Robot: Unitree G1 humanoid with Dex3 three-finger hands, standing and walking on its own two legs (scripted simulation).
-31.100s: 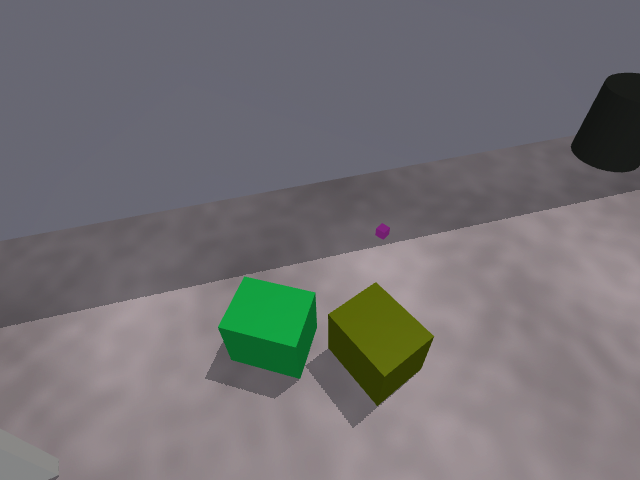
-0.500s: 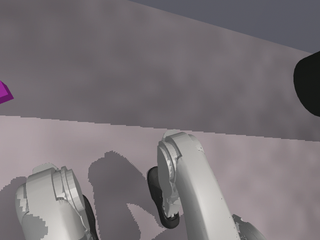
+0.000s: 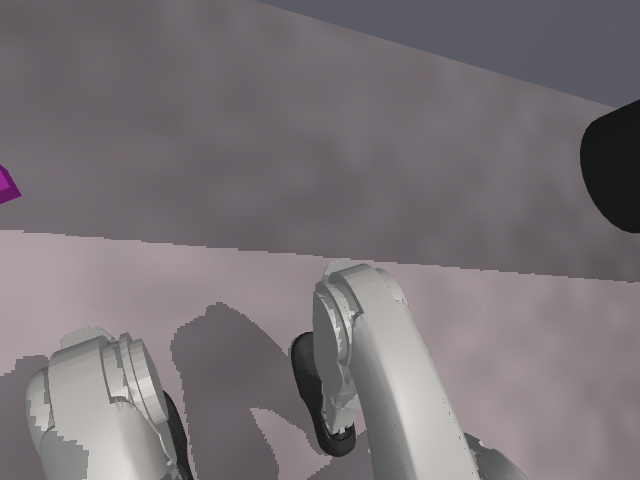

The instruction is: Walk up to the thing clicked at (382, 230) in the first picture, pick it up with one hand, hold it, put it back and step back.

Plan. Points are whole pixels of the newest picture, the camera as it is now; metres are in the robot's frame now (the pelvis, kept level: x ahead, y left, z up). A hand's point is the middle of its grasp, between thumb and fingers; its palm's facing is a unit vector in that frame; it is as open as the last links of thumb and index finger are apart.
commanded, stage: approach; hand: left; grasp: from above
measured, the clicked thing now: out of the picture +0.53 +0.33 -0.30
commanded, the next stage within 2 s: close in in 0.60 s
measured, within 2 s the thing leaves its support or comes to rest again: neither
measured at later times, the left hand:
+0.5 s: hand out of the picture +0.50 +0.32 -0.18, palm faces -0.48 -0.19 -0.85, open 12.0 cm
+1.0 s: hand out of the picture +0.51 +0.32 -0.17, palm faces -0.45 -0.17 -0.88, open 12.5 cm
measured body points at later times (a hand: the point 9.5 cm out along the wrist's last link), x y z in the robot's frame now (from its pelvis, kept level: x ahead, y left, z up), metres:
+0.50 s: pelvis +0.00 +0.00 +0.01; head +0.28 +0.07 +0.35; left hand +0.52 +0.33 -0.13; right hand +0.01 -0.26 -0.08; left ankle +0.07 +0.13 -0.28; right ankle +0.11 -0.12 -0.28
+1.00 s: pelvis +0.00 +0.00 +0.00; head +0.28 +0.09 +0.35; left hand +0.53 +0.33 -0.12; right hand +0.04 -0.26 -0.08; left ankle +0.07 +0.13 -0.28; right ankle +0.11 -0.12 -0.28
